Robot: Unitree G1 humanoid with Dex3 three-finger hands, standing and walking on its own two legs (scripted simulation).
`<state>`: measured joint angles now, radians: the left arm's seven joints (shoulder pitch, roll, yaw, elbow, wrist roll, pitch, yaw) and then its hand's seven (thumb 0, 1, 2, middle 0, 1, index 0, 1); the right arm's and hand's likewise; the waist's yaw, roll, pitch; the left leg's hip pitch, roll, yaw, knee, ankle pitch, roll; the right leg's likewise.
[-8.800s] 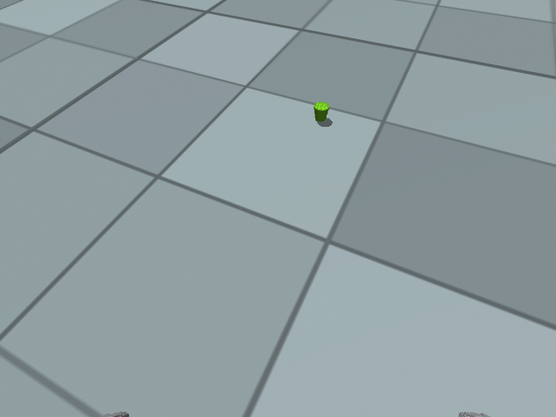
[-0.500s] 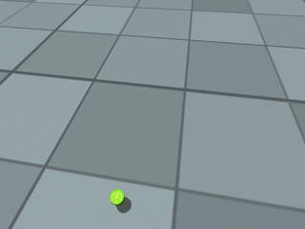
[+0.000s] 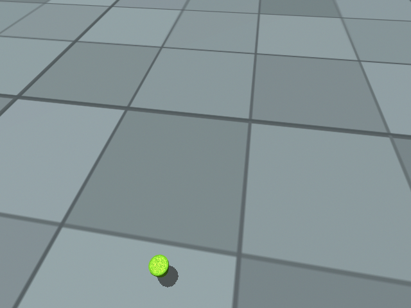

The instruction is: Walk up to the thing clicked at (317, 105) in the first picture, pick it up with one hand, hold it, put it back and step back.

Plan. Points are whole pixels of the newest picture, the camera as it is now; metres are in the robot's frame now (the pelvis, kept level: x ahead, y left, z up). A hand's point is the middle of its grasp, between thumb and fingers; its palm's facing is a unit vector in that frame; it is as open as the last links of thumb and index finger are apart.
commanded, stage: stand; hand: left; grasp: from above
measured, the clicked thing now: (160, 267) +0.37 +0.25 -0.74
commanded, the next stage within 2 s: rise first in 0.46 s
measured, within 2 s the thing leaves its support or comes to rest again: neither
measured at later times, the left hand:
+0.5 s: hand out of the picture +0.07 +0.25 -0.16, palm faces -0.02 -0.94 -0.34, open 7.4 cm
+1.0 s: hand out of the picture +0.13 +0.26 -0.19, palm faces -0.10 -0.91 -0.40, open 12.5 cm
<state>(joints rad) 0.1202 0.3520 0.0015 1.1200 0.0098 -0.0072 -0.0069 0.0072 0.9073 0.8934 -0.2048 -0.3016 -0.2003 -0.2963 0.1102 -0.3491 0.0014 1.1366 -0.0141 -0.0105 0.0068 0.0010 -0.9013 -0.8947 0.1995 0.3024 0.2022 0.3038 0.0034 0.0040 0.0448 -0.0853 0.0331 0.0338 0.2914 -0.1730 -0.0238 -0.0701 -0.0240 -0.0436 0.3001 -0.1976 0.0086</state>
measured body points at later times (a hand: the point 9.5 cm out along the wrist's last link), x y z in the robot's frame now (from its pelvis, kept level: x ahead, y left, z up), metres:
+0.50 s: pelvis +0.00 +0.00 +0.00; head +0.01 +0.00 +0.45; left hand +0.07 +0.30 -0.13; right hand +0.07 -0.30 -0.13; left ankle -0.01 +0.13 -0.75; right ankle -0.02 -0.12 -0.75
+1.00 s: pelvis -0.02 +0.01 -0.04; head +0.05 +0.02 +0.40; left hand +0.14 +0.31 -0.17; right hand +0.09 -0.25 -0.16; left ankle -0.01 +0.13 -0.75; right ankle -0.02 -0.12 -0.75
